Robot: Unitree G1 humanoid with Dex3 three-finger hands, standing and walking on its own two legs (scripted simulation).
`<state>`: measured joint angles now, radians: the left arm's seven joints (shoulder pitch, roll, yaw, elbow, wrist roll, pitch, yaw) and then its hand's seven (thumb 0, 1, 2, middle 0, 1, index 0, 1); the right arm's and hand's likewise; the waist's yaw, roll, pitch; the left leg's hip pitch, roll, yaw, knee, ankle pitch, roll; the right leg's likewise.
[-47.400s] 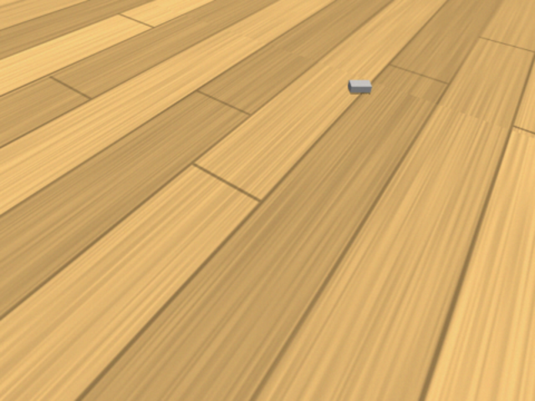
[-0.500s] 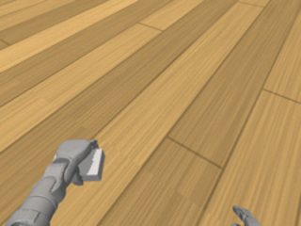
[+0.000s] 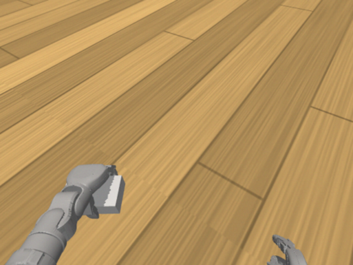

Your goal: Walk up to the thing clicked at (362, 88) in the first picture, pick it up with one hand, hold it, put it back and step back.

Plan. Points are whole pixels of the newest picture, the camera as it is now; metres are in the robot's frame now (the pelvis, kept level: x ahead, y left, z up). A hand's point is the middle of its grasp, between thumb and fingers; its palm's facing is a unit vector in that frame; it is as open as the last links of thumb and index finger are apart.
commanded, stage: hold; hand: left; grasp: from above
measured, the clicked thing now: (93, 194) +0.30 +0.23 -0.06
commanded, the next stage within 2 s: crouch in 0.64 s
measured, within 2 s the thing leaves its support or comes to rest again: neither
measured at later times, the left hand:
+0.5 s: hand (93, 193) +0.29 +0.22 -0.03, palm faces -0.45 -0.04 -0.89, open 11.0 cm
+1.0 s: hand (97, 196) +0.30 +0.22 -0.06, palm faces -0.45 -0.03 -0.89, open 11.0 cm
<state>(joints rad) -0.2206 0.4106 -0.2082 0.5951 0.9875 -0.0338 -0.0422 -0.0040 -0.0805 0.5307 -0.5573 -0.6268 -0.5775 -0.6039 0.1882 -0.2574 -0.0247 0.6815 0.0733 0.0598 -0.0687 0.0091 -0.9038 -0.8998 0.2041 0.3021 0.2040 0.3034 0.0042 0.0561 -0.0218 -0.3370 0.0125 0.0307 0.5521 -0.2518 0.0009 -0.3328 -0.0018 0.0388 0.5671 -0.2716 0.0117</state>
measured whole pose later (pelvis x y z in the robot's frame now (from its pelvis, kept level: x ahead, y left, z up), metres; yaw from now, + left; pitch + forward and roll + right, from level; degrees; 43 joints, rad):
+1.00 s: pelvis +0.00 +0.00 +0.00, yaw +1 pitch +4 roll +0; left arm -0.29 0.39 -0.21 0.76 1.04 -0.08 0.07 0.00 -0.10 0.54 -0.58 -0.62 -0.60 -0.59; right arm 0.18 -0.25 -0.03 0.68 0.06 0.09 -0.06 0.01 -0.90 -0.90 0.21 0.30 0.21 0.30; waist -0.01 0.03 -0.02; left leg -0.39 0.01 0.02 0.57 -0.26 0.00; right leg -0.38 -0.01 0.03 0.58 -0.28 0.01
